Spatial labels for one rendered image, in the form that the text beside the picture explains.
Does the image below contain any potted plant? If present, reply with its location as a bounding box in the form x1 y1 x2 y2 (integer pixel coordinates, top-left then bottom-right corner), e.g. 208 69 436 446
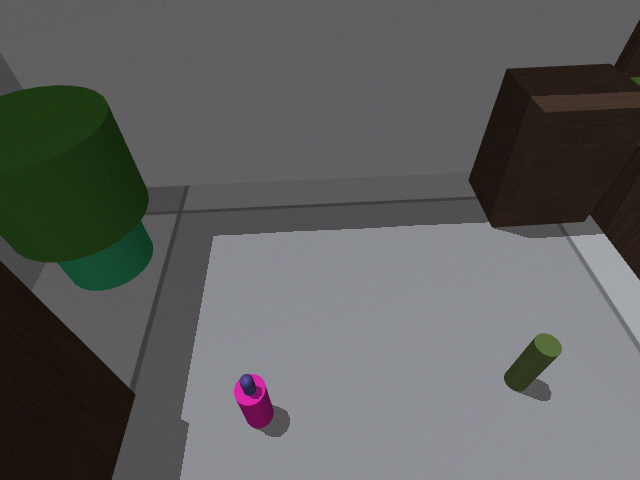
0 85 153 291

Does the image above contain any bed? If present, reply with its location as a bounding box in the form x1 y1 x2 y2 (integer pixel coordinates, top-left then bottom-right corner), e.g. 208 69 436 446
590 20 640 280

